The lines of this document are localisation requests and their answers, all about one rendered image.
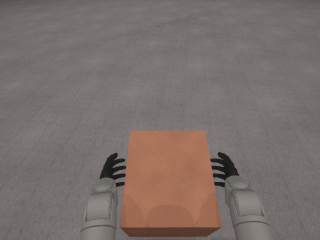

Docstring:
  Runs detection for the robot right hand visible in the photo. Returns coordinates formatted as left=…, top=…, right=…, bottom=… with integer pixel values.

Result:
left=210, top=152, right=239, bottom=187

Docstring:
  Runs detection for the robot left hand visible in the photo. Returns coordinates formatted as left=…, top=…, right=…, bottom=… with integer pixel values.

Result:
left=99, top=153, right=126, bottom=187

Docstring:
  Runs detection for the right robot forearm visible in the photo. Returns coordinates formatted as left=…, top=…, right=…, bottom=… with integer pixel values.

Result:
left=224, top=175, right=274, bottom=240

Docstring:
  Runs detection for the left robot forearm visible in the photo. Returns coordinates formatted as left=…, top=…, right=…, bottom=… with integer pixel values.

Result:
left=80, top=177, right=118, bottom=240

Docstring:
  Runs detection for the carton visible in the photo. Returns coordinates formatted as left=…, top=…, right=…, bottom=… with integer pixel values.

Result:
left=120, top=130, right=222, bottom=237

